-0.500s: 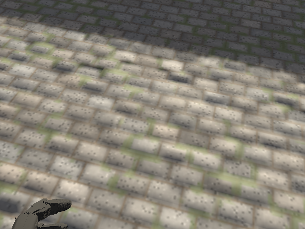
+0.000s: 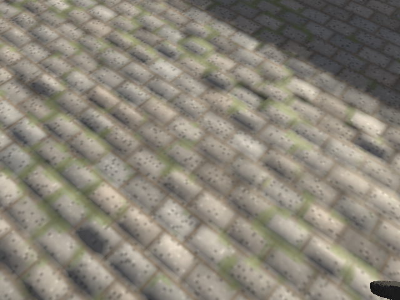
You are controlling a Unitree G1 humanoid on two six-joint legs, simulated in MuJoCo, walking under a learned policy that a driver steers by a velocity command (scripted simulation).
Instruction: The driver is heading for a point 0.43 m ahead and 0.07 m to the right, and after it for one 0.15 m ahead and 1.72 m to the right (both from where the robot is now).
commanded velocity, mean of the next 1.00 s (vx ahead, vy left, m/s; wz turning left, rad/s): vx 0.35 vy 0.00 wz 0.05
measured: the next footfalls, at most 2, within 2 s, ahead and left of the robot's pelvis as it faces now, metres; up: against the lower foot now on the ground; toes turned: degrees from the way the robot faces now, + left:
right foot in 0.36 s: +0.11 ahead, -0.12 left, +0.00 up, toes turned +3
left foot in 0.78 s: +0.39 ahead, +0.17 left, +0.00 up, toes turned +6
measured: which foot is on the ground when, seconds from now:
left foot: down 0.00-0.36, up 0.38-0.76, down 0.78-1.00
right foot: up 0.00-0.34, down 0.36-0.80, up 0.82-1.00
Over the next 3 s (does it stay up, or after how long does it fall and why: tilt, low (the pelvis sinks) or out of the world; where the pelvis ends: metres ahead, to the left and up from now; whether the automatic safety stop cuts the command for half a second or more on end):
stays up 1.26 -0.44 0.01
